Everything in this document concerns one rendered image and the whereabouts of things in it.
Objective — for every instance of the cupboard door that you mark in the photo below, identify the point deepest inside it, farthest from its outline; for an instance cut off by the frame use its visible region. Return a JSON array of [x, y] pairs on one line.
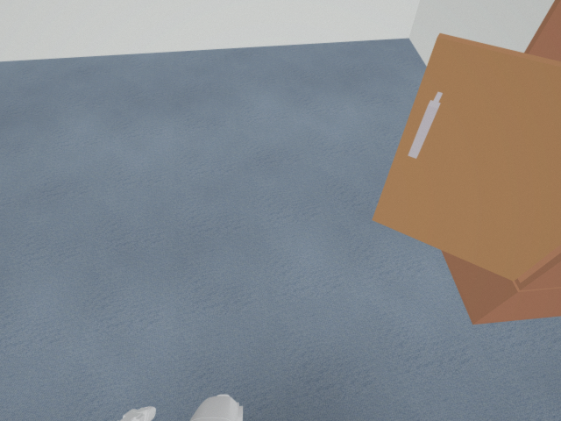
[[486, 185]]

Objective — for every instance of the handle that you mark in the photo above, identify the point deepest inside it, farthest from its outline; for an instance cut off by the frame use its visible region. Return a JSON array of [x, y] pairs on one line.
[[425, 125]]

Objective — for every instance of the robot left thigh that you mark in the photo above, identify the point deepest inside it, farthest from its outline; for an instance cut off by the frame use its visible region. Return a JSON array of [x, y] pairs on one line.
[[219, 408]]

